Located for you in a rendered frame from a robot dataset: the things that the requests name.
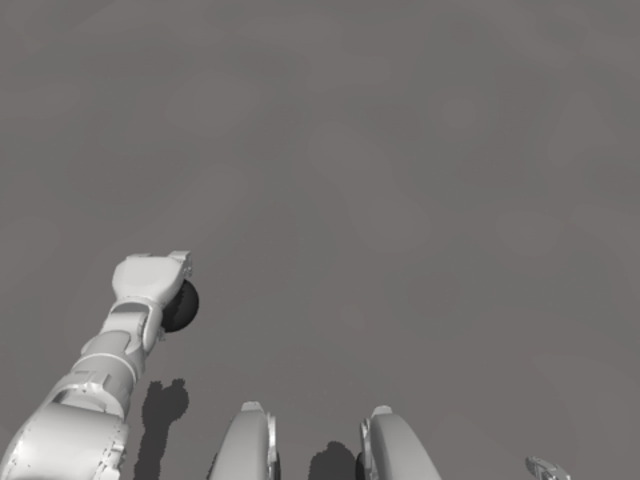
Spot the left robot hand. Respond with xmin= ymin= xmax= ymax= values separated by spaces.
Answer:
xmin=112 ymin=251 xmax=193 ymax=342

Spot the left robot arm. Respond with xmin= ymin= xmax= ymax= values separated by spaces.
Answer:
xmin=0 ymin=296 xmax=163 ymax=480

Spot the ball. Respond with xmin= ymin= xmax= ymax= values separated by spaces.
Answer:
xmin=161 ymin=279 xmax=199 ymax=333

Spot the right robot hand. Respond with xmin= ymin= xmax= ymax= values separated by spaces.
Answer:
xmin=525 ymin=456 xmax=570 ymax=480

